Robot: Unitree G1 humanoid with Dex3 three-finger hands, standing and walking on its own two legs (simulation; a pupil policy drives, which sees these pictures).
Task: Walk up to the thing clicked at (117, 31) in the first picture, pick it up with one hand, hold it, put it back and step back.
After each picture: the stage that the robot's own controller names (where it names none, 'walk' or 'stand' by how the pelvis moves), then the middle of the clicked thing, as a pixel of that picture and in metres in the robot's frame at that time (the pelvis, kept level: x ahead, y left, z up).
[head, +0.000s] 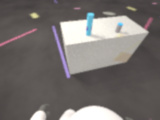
stand; (118, 27) +1.13 -0.33 -0.05
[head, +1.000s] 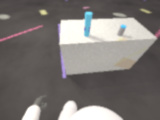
sink last; (121, 30) +1.00 -0.31 -0.01
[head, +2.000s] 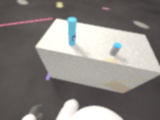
rise first; (115, 49) +0.65 -0.15 -0.02
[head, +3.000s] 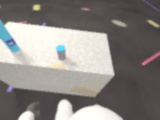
walk; (61, 53) +0.48 +0.24 +0.01
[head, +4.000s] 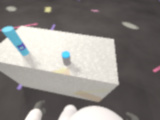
stand; (66, 58) +0.46 +0.21 -0.03
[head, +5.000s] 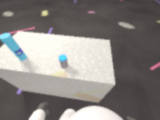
stand; (63, 61) +0.45 +0.23 -0.04
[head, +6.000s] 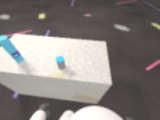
stand; (60, 63) +0.45 +0.25 -0.05
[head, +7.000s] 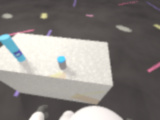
stand; (62, 63) +0.45 +0.24 -0.05
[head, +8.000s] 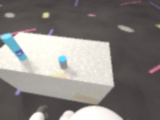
stand; (63, 62) +0.45 +0.24 -0.05
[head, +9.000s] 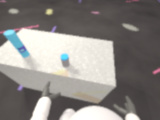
rise first; (65, 60) +0.46 +0.23 -0.05
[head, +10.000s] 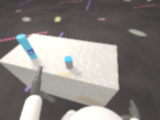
go down; (69, 63) +0.46 +0.22 -0.04
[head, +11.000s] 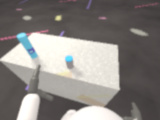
go down; (69, 62) +0.46 +0.22 -0.04
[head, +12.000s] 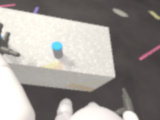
go down; (57, 50) +0.47 +0.20 +0.01
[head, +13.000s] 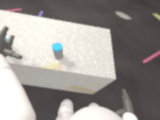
approach; (58, 51) +0.47 +0.21 +0.02
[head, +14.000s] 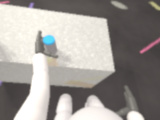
close in; (50, 45) +0.48 +0.23 +0.05
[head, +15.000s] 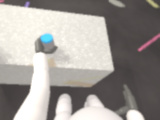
lift; (49, 44) +0.49 +0.22 +0.05
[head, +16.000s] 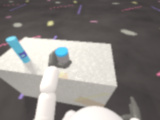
lift; (63, 58) +0.33 +0.16 +0.19
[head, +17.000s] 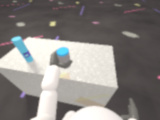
hold; (64, 58) +0.33 +0.17 +0.18
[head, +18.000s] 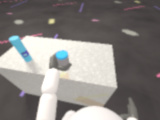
hold; (63, 61) +0.33 +0.17 +0.16
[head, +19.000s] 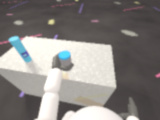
crouch; (66, 61) +0.33 +0.16 +0.15
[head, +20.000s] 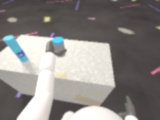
crouch; (59, 47) +0.42 +0.21 +0.18
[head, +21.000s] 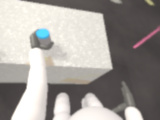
lower; (45, 40) +0.51 +0.23 +0.05
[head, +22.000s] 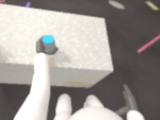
lower; (50, 45) +0.48 +0.22 +0.05
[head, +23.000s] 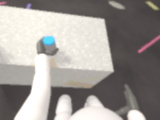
lower; (50, 46) +0.48 +0.22 +0.05
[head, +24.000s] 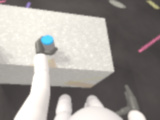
lower; (49, 45) +0.48 +0.23 +0.05
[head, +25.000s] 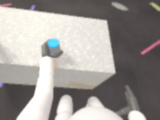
draw back; (55, 48) +0.46 +0.20 +0.05
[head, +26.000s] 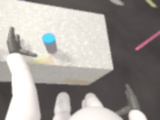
rise; (50, 44) +0.47 +0.21 +0.06
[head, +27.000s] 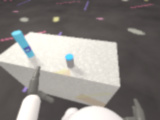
sink last; (70, 61) +0.46 +0.20 +0.00
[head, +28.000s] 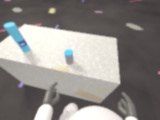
stand; (69, 57) +0.46 +0.20 +0.01
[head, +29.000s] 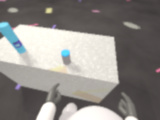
stand; (66, 57) +0.45 +0.21 +0.02
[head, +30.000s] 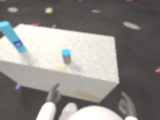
stand; (66, 57) +0.46 +0.20 +0.02
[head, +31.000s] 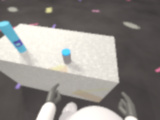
stand; (66, 56) +0.46 +0.20 +0.02
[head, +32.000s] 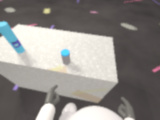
stand; (65, 57) +0.46 +0.20 +0.02
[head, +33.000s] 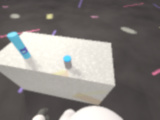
stand; (67, 62) +0.46 +0.20 -0.04
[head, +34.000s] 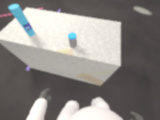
walk; (72, 40) +0.59 +0.18 -0.01
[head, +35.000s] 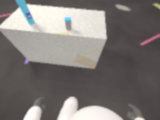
walk; (68, 23) +0.85 +0.29 -0.02
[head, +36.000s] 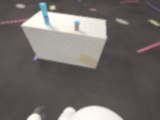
stand; (76, 25) +1.07 +0.24 -0.04
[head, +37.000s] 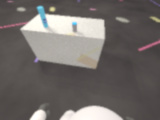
stand; (74, 27) +1.06 +0.25 -0.05
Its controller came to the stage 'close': yes
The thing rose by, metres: 0.22
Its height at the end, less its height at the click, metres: +0.00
